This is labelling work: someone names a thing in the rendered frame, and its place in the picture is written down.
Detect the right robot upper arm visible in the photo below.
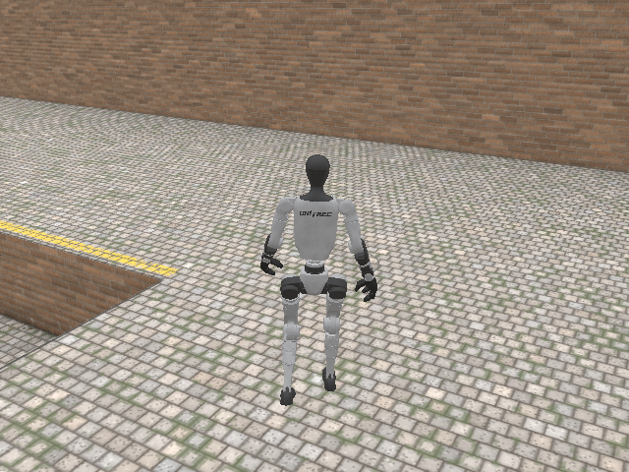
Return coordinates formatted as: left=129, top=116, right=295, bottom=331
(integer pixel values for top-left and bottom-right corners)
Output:
left=337, top=199, right=364, bottom=254

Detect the left robot shin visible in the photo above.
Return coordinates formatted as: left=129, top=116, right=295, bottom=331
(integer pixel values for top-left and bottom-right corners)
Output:
left=282, top=324, right=297, bottom=392

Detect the robot left forearm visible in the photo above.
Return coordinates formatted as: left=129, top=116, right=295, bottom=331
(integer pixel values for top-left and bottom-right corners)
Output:
left=261, top=233, right=277, bottom=264

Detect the robot right hand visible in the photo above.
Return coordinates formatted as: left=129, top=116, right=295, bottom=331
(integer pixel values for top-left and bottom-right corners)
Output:
left=355, top=278, right=377, bottom=302

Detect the robot right forearm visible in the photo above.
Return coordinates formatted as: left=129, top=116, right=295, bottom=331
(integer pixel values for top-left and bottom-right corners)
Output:
left=354, top=238, right=375, bottom=281

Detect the left robot upper arm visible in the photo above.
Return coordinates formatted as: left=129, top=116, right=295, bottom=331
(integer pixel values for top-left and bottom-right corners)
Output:
left=267, top=197, right=297, bottom=249

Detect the robot left hand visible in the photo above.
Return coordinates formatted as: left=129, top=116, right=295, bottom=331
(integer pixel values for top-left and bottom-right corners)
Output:
left=260, top=259, right=283, bottom=275

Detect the humanoid robot head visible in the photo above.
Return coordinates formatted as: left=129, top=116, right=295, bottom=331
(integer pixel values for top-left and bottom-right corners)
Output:
left=300, top=154, right=333, bottom=202

